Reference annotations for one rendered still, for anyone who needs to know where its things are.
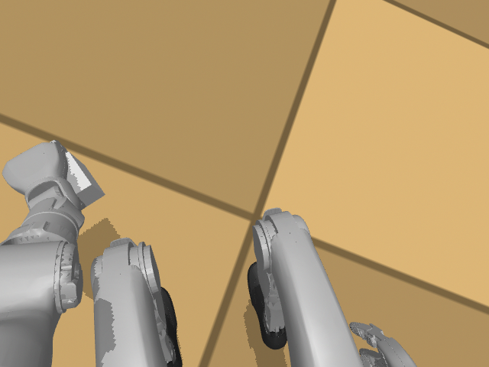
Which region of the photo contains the right robot foot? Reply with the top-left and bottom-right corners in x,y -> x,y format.
248,262 -> 287,349

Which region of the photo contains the left robot arm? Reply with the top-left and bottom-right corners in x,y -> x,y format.
0,177 -> 85,367

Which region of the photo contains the left robot hand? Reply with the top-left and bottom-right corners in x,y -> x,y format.
2,140 -> 86,210

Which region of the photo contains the cube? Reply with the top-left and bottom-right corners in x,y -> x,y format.
65,152 -> 105,207

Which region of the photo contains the right robot hand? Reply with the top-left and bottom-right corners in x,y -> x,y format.
349,322 -> 417,367

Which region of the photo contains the left robot foot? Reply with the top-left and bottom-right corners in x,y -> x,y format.
161,287 -> 182,367

